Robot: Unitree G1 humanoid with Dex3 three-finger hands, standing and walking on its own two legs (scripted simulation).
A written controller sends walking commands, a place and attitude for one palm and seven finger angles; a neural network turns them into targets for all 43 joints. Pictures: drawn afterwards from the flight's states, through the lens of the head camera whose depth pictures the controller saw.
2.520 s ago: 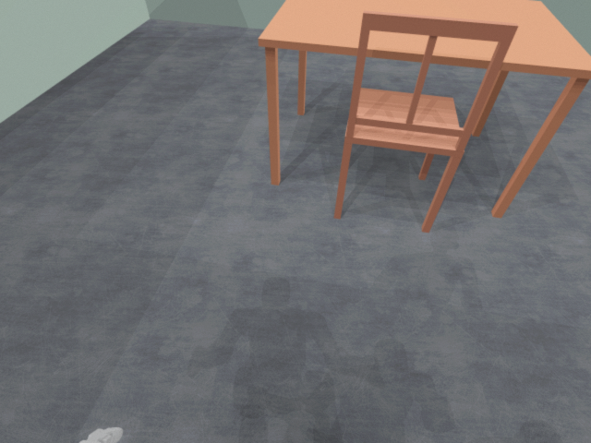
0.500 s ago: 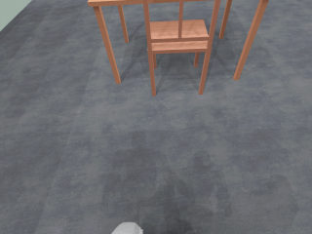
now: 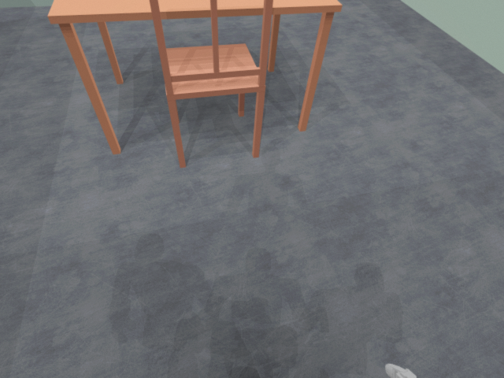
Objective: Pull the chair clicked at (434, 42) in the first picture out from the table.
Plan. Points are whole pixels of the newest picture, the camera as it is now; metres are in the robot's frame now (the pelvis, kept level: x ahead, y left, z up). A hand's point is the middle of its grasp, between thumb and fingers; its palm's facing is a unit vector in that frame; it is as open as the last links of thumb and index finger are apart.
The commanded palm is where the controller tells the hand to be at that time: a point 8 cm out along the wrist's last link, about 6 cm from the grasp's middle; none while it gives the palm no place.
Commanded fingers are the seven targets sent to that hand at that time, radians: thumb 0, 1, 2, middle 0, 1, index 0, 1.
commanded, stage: walk to a spot facing it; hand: left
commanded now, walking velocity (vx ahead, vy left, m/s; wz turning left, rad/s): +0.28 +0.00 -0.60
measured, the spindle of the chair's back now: (214, 35) +1.27 +0.28 -0.07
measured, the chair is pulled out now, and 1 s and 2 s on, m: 0.00 0.00 0.00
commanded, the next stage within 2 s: turn to face it in 1.78 s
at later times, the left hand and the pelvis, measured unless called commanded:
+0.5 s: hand (209, 315) +0.26 +0.11 -0.18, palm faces -0.40 -0.91 -0.10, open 7.4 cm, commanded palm none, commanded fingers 0.00 0.90 0.90 -0.20 -0.30 -0.20 -0.30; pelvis +0.10 -0.01 +0.00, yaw -20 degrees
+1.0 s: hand (245, 254) +0.40 +0.05 -0.18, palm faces -0.37 -0.91 -0.19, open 7.3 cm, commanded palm none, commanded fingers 0.00 0.90 0.90 -0.20 -0.30 -0.20 -0.30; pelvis +0.31 -0.12 +0.00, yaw -27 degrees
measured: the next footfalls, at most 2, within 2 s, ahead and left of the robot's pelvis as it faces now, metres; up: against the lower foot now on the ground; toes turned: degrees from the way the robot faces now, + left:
right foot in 0.58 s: +0.23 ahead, -0.19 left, +0.00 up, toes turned -31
left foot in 1.06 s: +0.51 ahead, -0.08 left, +0.00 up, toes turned -18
